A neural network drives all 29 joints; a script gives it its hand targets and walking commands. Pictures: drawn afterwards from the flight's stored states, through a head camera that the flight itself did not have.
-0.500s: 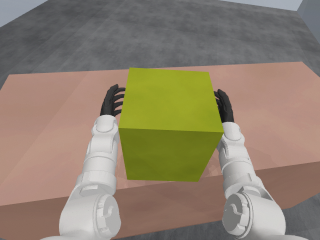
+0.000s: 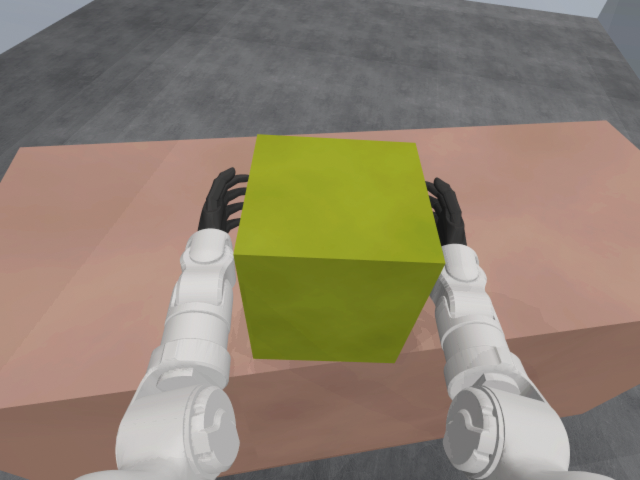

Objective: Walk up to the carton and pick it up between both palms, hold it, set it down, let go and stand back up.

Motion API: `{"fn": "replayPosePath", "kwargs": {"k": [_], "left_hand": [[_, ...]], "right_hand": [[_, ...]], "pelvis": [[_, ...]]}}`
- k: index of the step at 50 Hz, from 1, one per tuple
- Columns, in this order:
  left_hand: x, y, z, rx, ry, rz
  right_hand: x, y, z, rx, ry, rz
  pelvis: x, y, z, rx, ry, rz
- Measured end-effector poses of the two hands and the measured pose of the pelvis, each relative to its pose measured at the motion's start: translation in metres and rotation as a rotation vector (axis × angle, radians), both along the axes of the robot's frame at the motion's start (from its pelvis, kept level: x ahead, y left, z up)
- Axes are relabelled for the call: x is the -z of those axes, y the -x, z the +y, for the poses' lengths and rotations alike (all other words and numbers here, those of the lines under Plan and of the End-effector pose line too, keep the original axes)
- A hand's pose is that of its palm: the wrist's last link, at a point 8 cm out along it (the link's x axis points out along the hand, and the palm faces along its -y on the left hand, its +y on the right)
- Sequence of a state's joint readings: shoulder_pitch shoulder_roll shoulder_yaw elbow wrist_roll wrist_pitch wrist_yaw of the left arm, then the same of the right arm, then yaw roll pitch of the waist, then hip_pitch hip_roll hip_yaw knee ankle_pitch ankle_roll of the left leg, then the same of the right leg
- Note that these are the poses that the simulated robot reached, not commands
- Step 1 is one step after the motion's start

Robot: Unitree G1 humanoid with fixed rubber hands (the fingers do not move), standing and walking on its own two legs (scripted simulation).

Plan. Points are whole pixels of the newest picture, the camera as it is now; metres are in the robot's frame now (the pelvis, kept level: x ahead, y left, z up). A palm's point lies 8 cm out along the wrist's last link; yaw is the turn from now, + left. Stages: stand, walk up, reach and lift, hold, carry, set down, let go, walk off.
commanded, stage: reach and lift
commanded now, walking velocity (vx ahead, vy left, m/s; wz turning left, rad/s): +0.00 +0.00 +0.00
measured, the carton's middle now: (330, 256) +0.40 -0.01 +0.05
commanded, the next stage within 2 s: none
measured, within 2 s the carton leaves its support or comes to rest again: leaves its support in 0.32 s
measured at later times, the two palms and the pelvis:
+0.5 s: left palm (214, 213) +0.39 +0.13 +0.14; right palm (465, 220) +0.38 -0.17 +0.14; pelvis -0.01 -0.01 +0.00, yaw +2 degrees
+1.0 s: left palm (196, 204) +0.37 +0.14 +0.16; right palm (463, 212) +0.37 -0.16 +0.16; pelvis -0.02 +0.00 +0.00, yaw +2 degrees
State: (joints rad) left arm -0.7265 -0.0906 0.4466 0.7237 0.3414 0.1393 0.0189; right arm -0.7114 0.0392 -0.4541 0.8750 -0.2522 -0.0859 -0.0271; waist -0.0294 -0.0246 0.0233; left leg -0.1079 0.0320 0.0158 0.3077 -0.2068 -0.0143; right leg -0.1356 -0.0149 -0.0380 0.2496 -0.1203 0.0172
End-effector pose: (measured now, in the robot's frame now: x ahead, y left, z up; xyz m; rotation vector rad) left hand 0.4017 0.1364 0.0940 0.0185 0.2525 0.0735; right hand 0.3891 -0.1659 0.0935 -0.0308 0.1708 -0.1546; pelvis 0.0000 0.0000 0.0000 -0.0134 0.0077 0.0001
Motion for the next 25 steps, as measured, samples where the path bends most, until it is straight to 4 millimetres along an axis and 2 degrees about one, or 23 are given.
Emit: {"fn": "replayPosePath", "kwargs": {"k": [16,21,25], "left_hand": [[-0.005,0.007,0.005,-0.020,-0.003,-0.041],[-0.030,0.014,0.001,-0.049,-0.024,-0.157],[-0.045,0.016,-0.007,-0.036,-0.013,-0.165]], "right_hand": [[-0.007,0.001,0.005,-0.018,0.022,-0.047],[-0.031,0.002,0.002,-0.039,0.048,-0.166],[-0.046,0.008,-0.006,-0.027,0.062,-0.178]], "pelvis": [[0.000,0.002,-0.001,-0.012,0.003,0.014],[0.001,0.004,-0.004,-0.020,0.010,0.004],[0.000,0.010,-0.009,-0.038,0.006,-0.041]]}}
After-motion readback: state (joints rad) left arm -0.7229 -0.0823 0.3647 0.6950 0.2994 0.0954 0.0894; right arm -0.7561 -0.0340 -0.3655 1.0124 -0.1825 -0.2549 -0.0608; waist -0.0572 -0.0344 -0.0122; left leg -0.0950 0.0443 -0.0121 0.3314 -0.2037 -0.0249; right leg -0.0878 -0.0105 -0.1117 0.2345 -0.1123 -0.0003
